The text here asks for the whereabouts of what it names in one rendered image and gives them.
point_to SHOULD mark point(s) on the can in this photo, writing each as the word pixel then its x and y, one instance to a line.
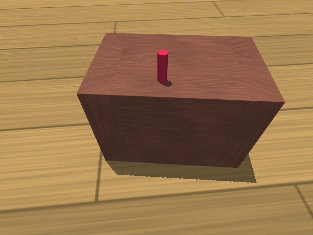
pixel 162 64

